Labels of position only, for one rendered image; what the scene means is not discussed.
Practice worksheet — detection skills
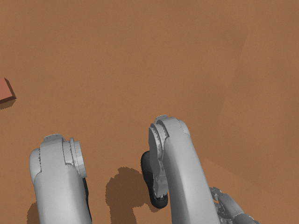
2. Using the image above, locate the small box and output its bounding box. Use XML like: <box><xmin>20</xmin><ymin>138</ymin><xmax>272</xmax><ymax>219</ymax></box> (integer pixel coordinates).
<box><xmin>0</xmin><ymin>77</ymin><xmax>16</xmax><ymax>104</ymax></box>

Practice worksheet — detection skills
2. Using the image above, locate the left robot foot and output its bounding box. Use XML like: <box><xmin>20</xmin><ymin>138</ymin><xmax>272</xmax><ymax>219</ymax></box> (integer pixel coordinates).
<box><xmin>83</xmin><ymin>178</ymin><xmax>92</xmax><ymax>221</ymax></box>

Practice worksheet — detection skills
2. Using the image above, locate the right robot arm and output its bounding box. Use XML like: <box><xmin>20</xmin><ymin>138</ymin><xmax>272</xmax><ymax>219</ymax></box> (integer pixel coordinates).
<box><xmin>233</xmin><ymin>213</ymin><xmax>260</xmax><ymax>224</ymax></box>

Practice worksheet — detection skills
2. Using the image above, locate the right robot foot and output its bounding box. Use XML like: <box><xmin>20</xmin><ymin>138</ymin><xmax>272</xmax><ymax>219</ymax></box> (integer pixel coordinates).
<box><xmin>141</xmin><ymin>151</ymin><xmax>168</xmax><ymax>209</ymax></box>

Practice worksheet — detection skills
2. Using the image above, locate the right robot hand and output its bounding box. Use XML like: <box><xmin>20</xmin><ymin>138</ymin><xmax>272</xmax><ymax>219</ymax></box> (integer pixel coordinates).
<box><xmin>209</xmin><ymin>187</ymin><xmax>244</xmax><ymax>224</ymax></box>

